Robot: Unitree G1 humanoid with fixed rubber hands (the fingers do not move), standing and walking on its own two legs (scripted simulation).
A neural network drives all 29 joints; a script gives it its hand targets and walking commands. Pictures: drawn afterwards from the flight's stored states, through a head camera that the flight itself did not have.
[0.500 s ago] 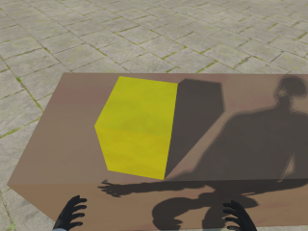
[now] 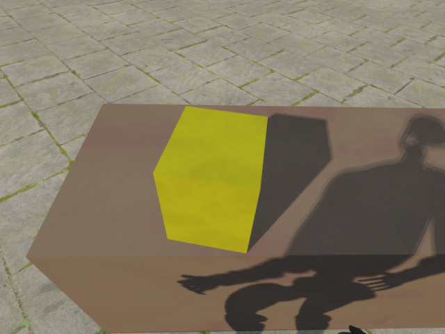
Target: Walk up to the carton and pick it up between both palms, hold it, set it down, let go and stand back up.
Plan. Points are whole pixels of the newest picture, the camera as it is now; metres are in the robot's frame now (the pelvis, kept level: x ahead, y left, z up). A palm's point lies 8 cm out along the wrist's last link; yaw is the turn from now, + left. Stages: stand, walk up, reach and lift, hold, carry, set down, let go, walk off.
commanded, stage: stand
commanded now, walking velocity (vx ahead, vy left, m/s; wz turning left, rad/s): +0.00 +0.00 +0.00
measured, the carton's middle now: (216, 179) +0.45 +0.02 +0.01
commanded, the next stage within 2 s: none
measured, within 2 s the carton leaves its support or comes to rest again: neither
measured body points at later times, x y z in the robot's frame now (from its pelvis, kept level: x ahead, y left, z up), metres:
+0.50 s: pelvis +0.00 -0.01 +0.00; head -0.01 -0.01 +0.45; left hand +0.08 +0.26 -0.11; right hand +0.09 -0.27 -0.11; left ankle +0.03 +0.10 -0.74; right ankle +0.01 -0.14 -0.74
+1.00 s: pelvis +0.00 -0.02 +0.00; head +0.00 -0.02 +0.45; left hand +0.08 +0.25 -0.11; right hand +0.10 -0.28 -0.12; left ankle +0.03 +0.10 -0.74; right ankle +0.01 -0.14 -0.74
